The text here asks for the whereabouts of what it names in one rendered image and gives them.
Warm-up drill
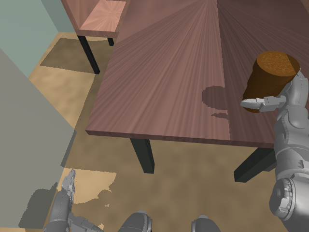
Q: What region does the table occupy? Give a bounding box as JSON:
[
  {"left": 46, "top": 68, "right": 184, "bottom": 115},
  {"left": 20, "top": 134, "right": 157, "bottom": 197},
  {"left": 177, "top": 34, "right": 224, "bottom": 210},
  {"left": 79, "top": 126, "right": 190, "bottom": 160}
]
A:
[{"left": 85, "top": 0, "right": 309, "bottom": 183}]

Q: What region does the left robot arm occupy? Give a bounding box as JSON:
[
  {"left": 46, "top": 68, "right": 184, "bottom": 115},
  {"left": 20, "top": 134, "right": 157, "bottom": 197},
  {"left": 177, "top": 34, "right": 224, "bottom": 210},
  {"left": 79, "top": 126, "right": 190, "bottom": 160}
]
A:
[{"left": 43, "top": 220, "right": 70, "bottom": 232}]

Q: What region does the right robot arm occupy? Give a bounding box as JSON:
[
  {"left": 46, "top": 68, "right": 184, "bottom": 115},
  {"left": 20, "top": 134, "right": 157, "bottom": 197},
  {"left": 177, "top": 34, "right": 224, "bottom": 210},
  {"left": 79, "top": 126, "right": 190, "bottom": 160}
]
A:
[{"left": 269, "top": 105, "right": 309, "bottom": 232}]

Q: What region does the right robot hand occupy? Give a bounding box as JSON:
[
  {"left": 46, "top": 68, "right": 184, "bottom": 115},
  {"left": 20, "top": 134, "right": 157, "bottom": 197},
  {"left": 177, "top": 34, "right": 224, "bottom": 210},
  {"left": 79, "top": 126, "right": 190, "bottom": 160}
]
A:
[{"left": 240, "top": 68, "right": 309, "bottom": 112}]

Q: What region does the left robot hand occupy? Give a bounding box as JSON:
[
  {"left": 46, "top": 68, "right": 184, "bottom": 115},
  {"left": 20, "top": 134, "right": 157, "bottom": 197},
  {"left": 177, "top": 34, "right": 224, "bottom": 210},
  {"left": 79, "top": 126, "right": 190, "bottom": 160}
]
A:
[{"left": 49, "top": 169, "right": 104, "bottom": 232}]

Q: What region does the cup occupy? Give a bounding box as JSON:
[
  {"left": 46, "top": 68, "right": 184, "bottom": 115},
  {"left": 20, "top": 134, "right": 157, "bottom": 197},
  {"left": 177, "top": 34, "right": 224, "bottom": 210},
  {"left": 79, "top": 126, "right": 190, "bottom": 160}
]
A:
[{"left": 242, "top": 51, "right": 300, "bottom": 113}]

